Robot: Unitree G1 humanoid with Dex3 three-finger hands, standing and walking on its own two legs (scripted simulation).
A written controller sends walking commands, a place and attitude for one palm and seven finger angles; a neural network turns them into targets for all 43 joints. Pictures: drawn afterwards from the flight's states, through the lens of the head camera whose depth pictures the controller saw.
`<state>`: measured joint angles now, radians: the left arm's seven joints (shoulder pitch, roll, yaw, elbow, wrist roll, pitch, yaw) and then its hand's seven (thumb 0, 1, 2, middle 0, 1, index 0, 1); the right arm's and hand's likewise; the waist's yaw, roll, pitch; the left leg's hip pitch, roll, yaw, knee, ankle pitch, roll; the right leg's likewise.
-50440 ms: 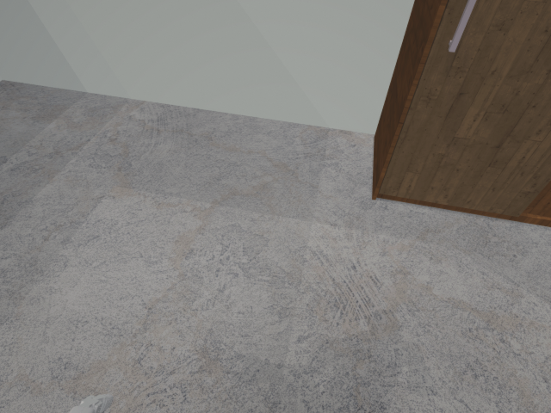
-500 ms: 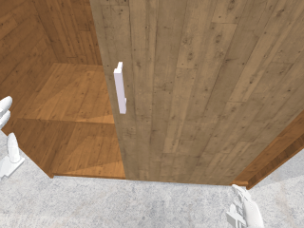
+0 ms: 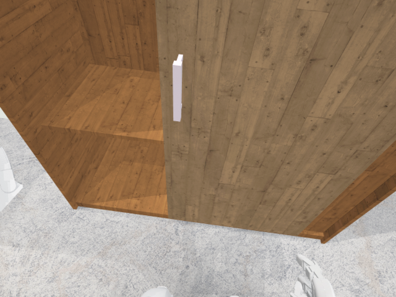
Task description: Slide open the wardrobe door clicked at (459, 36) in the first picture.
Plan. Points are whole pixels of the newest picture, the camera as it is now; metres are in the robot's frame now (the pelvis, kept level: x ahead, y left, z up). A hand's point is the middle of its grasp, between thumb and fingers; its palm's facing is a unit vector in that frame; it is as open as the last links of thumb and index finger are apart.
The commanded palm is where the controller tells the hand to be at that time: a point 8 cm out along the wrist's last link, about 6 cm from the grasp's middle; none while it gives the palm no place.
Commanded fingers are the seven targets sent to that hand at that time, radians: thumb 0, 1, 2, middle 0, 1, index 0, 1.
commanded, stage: step back with the hand held close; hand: left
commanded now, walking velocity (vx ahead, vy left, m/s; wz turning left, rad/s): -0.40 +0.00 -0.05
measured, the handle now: (178, 89) +0.55 +0.09 +0.12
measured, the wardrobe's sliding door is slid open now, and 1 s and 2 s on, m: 0.49 0.49 0.49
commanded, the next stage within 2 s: stop stepping back and stand still in 0.36 s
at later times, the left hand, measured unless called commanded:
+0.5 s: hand out of the picture +0.14 +0.26 +0.21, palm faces +0.38 -0.83 -0.40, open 7.4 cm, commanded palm +0.07 +0.30 +0.20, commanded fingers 0.00 0.90 0.90 -0.20 -0.30 -0.20 -0.30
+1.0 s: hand out of the picture +0.08 +0.23 +0.20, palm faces +0.30 -0.83 -0.47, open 7.4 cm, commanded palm +0.02 +0.28 +0.20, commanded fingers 0.00 0.90 0.90 -0.20 -0.30 -0.20 -0.30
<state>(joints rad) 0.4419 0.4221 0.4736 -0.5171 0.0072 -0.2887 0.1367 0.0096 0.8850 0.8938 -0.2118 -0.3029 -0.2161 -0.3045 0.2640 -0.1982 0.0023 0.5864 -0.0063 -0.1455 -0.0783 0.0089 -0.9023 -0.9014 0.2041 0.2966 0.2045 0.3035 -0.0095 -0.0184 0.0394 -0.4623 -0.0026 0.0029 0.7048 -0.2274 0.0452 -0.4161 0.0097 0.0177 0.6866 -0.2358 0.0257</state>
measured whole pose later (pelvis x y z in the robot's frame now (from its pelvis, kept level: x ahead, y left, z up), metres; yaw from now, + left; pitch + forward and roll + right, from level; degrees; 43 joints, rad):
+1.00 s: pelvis -0.15 +0.00 +0.02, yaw -6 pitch +1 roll +0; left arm 0.54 0.44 0.43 -0.50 -0.03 -0.21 0.14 0.01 0.89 0.89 -0.21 -0.30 -0.21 -0.30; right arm 0.28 -0.19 0.02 0.63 -0.02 -0.17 -0.07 0.01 -0.90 -0.90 0.20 0.30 0.20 0.30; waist -0.05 -0.03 -0.04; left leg -0.33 0.00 0.03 0.57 -0.27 0.02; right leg -0.24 0.03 -0.07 0.53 -0.33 -0.04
